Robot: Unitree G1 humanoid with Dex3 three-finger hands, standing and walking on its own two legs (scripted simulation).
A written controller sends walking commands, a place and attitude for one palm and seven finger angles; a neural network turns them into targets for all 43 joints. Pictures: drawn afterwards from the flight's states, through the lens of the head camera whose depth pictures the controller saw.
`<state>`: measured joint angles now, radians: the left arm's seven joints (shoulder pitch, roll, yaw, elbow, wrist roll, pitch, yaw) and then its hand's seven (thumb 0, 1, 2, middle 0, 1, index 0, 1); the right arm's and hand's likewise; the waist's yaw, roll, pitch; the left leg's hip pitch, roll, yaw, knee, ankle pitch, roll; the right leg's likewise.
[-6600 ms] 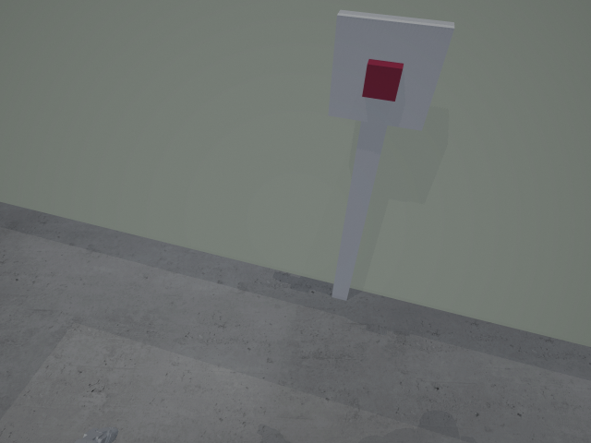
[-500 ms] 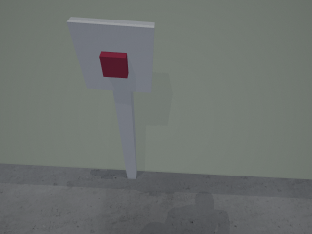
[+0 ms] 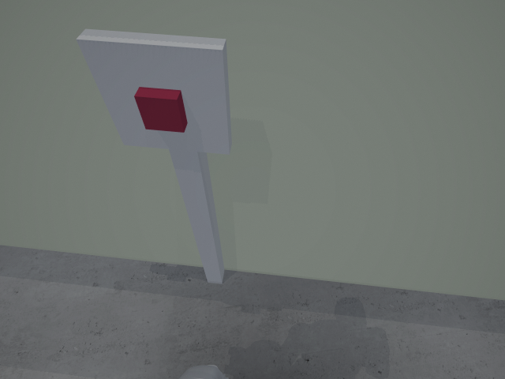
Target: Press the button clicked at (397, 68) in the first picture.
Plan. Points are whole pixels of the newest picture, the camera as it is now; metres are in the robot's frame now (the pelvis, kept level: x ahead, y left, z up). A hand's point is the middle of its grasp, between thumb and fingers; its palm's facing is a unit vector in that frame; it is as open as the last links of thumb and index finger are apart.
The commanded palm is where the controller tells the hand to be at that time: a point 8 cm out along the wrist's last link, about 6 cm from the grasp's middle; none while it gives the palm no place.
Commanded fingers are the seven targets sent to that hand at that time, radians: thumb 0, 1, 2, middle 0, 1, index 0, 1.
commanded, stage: come to a stop and stand still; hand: left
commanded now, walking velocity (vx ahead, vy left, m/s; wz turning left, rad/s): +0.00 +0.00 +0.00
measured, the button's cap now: (163, 109) +0.48 +0.19 +0.15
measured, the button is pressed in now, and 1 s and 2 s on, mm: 0 0 0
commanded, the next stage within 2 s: look again from close up in 0.70 s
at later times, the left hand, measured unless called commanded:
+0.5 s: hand out of the picture +0.07 +0.28 -0.16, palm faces +0.00 -0.96 -0.28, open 7.4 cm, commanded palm none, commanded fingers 0.00 0.90 0.90 -0.20 -0.30 -0.20 -0.30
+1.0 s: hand out of the picture +0.07 +0.29 -0.15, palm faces -0.06 -0.94 -0.33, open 7.4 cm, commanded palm none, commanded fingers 0.00 0.90 0.90 -0.20 -0.30 -0.20 -0.30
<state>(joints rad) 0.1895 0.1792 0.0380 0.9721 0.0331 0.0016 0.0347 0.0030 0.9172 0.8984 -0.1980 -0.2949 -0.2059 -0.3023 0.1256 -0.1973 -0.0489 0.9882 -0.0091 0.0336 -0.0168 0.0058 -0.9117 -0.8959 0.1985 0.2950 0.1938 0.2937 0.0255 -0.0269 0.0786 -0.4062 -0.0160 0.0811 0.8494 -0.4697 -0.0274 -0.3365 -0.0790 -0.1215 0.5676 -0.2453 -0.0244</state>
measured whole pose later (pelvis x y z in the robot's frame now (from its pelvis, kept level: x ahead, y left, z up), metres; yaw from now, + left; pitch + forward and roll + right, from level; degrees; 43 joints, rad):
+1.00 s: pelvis +0.00 +0.05 +0.01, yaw -2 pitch -2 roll +0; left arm 0.19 0.30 -0.01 1.06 0.02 0.01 0.02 0.01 0.91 0.90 -0.20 -0.29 -0.20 -0.30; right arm 0.19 -0.33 -0.03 1.08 -0.01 -0.01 -0.01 0.01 -0.91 -0.90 0.20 0.30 0.20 0.29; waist -0.01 0.01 0.02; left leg -0.13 -0.08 0.11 0.34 -0.19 0.10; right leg -0.19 -0.04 -0.01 0.42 -0.20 0.02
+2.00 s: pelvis +0.01 +0.00 -0.06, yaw +2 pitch +10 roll -2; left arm 0.48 0.25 0.28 0.01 -0.36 -0.42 -0.46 0.02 0.90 0.90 -0.73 -0.88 -0.74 -0.89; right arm 0.19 -0.22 -0.02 0.58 0.04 -0.27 -0.06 0.01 -0.90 -0.90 0.20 0.30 0.20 0.29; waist 0.03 0.00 -0.10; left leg -0.72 0.01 -0.01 1.03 -0.50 0.02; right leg -0.69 0.02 -0.13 0.98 -0.47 -0.06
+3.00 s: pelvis +0.02 +0.03 -0.01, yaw +2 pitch +0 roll -2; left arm 0.24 0.34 0.27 -0.20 -0.32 0.05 -0.32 0.02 0.90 0.90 -1.30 -1.50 -1.30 -1.50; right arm 0.24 -0.24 0.08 0.61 0.06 -0.27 -0.08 0.02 -0.90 -0.90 0.21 0.30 0.20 0.30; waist 0.05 0.05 -0.06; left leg -0.29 -0.03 0.01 0.64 -0.35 0.06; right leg -0.27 0.00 -0.10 0.57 -0.31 -0.01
